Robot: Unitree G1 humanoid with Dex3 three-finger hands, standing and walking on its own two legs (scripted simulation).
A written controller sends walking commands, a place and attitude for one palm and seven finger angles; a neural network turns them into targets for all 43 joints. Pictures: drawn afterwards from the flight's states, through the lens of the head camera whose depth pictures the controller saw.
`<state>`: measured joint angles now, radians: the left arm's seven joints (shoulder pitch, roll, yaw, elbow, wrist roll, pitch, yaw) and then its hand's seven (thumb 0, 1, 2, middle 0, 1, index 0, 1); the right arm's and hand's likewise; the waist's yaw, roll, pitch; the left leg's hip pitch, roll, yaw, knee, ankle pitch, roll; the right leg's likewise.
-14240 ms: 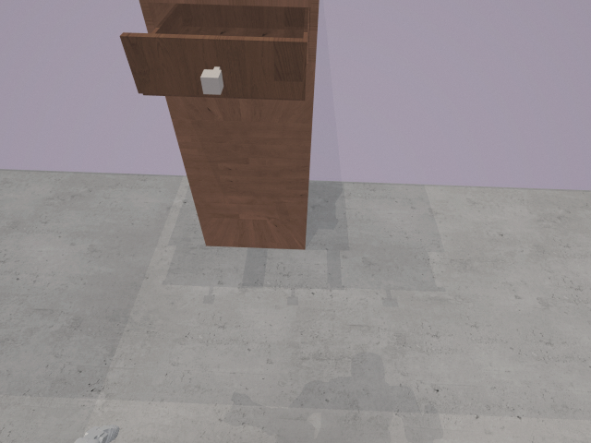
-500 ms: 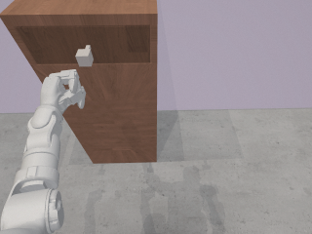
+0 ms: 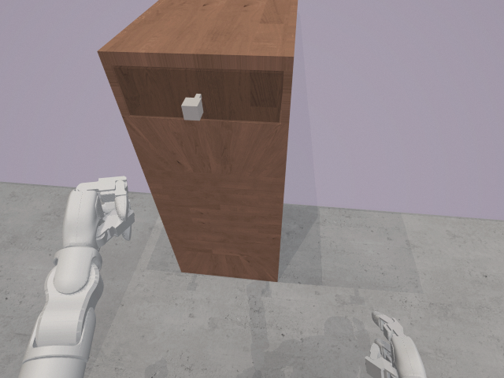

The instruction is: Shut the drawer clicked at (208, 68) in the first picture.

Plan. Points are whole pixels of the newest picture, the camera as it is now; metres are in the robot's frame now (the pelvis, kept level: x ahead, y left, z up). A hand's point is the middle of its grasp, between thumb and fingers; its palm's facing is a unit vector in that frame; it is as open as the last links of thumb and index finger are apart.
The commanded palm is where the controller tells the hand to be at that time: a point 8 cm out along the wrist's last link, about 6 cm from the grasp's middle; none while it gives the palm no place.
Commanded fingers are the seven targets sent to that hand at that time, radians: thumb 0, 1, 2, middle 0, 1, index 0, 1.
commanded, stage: draw the hand back to the body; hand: left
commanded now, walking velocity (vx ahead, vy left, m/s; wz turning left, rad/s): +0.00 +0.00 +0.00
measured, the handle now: (194, 104) +0.65 +0.20 +0.11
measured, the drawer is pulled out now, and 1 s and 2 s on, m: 0.00 0.00 0.00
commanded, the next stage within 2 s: step back with the hand held close in 0.60 s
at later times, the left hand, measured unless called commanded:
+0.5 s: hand (50, 293) +0.16 +0.25 +0.16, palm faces +0.42 -0.81 -0.40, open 3.3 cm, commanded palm +0.13 +0.28 +0.17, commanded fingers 0.00 0.90 0.90 -1.40 -1.60 -1.40 -1.60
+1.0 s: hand (54, 287) +0.18 +0.25 +0.15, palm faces +0.30 -0.82 -0.49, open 3.2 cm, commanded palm +0.11 +0.30 +0.17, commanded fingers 0.00 0.90 0.90 -1.40 -1.60 -1.40 -1.60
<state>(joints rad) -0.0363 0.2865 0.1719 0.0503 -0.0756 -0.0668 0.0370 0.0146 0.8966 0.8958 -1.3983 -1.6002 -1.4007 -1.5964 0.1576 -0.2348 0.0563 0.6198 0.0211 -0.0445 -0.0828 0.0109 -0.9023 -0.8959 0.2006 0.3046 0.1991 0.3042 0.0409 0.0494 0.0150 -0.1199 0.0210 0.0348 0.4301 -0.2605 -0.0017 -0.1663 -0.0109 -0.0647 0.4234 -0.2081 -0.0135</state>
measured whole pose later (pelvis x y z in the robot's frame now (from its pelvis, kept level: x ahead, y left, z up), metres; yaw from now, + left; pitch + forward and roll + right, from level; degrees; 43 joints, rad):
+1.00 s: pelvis -0.02 +0.02 +0.00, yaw +0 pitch +0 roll +0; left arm 0.59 0.36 0.33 -0.50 -0.04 -0.19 0.10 0.01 0.89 0.90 -1.40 -1.60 -1.40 -1.60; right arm 0.18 -0.24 -0.01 0.57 -0.01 -0.03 -0.08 0.01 -0.90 -0.90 0.20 0.30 0.20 0.30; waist 0.00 0.04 0.04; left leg -0.21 0.00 0.05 0.44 -0.23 0.03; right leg -0.25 -0.04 -0.05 0.40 -0.15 0.02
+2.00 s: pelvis -0.18 +0.02 -0.01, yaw +1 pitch -1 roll -3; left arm 0.59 0.46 0.41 -0.56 -0.05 -0.29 0.11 0.01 0.89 0.89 -1.40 -1.60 -1.40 -1.60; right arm 0.16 -0.22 -0.01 0.56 -0.01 -0.09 -0.09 0.01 -0.90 -0.90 0.20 0.30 0.20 0.30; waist -0.01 0.01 0.01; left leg -0.45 0.02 0.01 0.45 0.00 0.04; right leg -0.26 0.07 0.01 0.59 -0.35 -0.01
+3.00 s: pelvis -0.33 +0.04 -0.02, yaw +1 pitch -2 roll +1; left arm 0.57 0.38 0.35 -0.53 0.00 -0.22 0.15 0.01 0.89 0.90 -1.40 -1.60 -1.41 -1.60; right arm 0.27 -0.18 0.01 0.67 -0.02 -0.12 -0.07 0.01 -0.90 -0.90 0.20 0.30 0.20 0.30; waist -0.01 -0.02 -0.02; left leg -0.39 0.02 0.02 0.85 -0.41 0.00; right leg -0.32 0.01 -0.08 0.61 -0.25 -0.07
